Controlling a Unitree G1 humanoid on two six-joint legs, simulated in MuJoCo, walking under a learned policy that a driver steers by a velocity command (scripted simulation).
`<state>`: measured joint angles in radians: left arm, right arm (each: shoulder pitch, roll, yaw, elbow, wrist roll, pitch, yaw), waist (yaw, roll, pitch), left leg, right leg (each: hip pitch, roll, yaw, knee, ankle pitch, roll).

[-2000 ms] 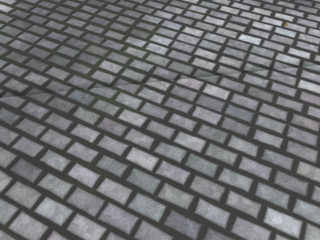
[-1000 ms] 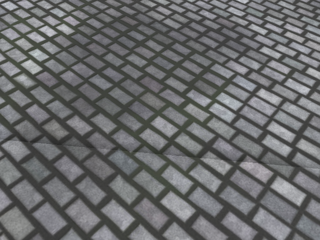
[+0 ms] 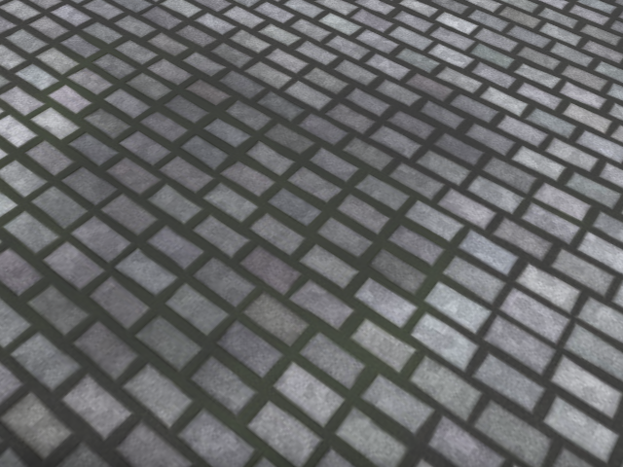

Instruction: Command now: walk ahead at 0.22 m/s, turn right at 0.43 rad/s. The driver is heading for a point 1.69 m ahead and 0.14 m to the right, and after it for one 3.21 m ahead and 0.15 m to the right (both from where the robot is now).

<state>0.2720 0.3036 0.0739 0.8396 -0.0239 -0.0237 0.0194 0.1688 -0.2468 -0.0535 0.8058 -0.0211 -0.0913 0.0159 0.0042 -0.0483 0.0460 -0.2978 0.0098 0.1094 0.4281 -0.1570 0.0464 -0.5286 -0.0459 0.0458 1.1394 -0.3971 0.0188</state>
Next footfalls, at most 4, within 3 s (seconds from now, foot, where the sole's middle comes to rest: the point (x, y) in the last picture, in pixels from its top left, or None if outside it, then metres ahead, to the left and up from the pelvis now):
0.32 right None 0.16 -0.14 -0.78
0.66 left None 0.16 0.11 -0.78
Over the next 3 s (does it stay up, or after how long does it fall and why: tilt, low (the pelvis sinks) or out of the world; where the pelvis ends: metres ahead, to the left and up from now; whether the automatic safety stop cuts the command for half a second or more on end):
stays up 0.34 -0.08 -0.01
